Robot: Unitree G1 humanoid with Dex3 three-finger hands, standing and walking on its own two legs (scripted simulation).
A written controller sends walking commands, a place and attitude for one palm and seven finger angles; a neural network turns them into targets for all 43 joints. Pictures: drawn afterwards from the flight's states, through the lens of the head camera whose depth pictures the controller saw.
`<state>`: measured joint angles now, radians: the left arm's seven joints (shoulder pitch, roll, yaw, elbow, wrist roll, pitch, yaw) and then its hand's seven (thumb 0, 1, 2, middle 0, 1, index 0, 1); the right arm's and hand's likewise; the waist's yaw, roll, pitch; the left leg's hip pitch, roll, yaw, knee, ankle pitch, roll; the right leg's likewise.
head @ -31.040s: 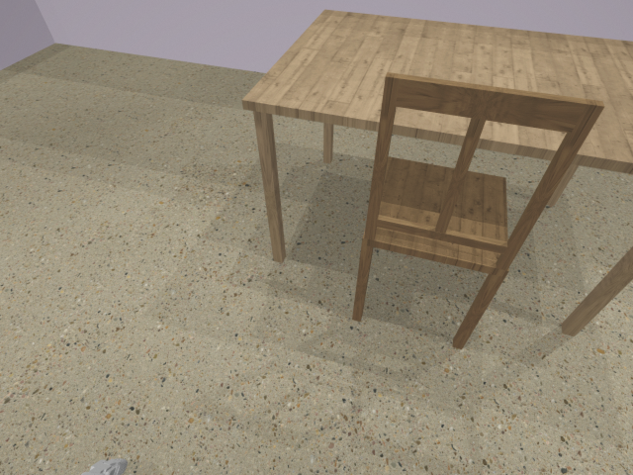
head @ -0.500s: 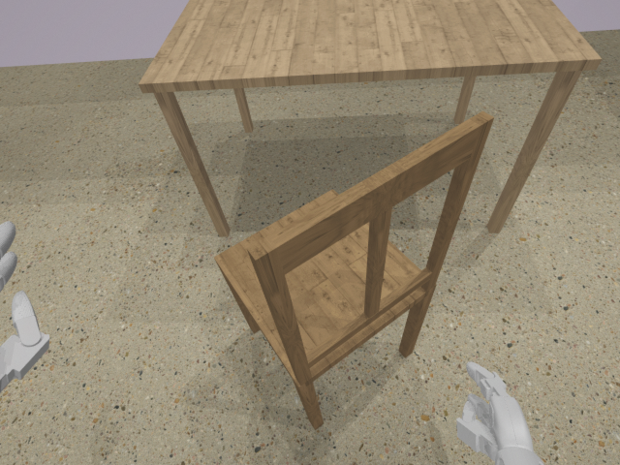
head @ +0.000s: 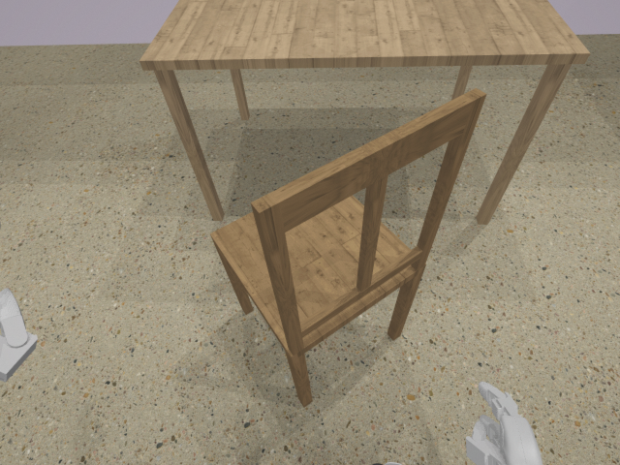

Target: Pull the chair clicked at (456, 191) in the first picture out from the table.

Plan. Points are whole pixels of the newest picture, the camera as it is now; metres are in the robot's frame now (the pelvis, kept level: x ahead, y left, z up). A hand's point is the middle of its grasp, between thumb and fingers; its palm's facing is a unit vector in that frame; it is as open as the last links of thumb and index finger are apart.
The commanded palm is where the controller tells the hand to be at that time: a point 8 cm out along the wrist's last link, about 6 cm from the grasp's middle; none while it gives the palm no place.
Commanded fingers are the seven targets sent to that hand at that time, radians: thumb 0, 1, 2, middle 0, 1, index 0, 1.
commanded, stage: step back with the hand held close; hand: left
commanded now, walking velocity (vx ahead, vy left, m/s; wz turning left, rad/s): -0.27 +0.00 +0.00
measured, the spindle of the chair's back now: (369, 240) +0.49 -0.06 -0.07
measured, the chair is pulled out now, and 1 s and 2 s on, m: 0.48 0.48 0.48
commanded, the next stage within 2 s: stop stepping back and stand still in 1.30 s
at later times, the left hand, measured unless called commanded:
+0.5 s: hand (21, 344) +0.19 +0.27 +0.16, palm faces +0.38 -0.76 -0.53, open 7.4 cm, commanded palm +0.13 +0.31 +0.19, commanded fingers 0.00 0.90 0.90 -0.20 -0.30 -0.20 -0.30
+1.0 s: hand out of the picture +0.13 +0.27 +0.17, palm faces +0.41 -0.75 -0.52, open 7.4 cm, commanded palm +0.07 +0.31 +0.19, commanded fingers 0.00 0.90 0.90 -0.20 -0.30 -0.20 -0.30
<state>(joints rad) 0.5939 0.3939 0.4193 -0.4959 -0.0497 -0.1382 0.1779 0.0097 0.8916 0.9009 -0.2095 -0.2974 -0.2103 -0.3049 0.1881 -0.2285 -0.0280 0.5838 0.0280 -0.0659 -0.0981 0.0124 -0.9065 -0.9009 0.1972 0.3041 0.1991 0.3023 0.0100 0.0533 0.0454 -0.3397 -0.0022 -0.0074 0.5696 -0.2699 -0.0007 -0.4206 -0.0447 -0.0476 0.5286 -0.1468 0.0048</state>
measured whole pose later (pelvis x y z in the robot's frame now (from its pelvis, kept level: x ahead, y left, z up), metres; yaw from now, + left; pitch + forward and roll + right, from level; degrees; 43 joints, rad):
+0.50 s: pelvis -0.02 +0.01 +0.00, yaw -1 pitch +3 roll +0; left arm 0.60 0.42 0.45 -0.58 -0.05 -0.20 0.17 0.01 0.89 0.90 -0.21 -0.30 -0.21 -0.30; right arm 0.16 -0.20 -0.04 0.59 0.01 -0.07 -0.08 0.01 -0.91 -0.90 0.20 0.30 0.20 0.30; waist 0.00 0.00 0.06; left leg -0.41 0.00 0.01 0.62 -0.27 0.01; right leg -0.48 -0.05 -0.03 0.53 -0.12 0.01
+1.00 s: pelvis -0.06 +0.00 +0.00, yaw +1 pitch +3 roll +0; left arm 0.60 0.43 0.47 -0.57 -0.07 -0.19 0.15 0.01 0.89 0.90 -0.21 -0.30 -0.21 -0.31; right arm 0.15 -0.16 -0.06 0.62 0.00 -0.13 -0.09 0.01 -0.91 -0.90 0.20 0.30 0.20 0.30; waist 0.02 -0.01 0.06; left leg -0.35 0.01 -0.01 0.54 -0.23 -0.01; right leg -0.49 0.03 0.02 0.81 -0.42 0.02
